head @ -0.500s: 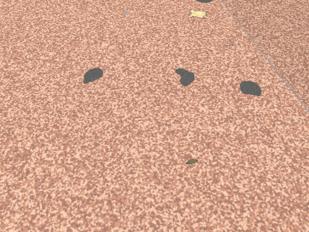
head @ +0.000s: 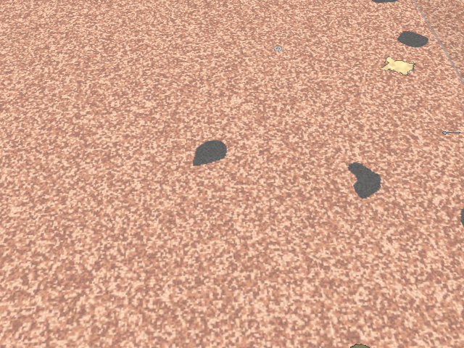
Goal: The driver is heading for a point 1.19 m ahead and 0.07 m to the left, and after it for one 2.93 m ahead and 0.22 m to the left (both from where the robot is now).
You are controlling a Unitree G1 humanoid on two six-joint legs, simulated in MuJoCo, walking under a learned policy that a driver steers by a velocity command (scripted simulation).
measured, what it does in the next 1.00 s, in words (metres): walks ahead: right foot, then left foot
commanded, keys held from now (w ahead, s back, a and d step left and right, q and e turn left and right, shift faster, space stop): w+q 0.32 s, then w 0.44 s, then w+e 0.24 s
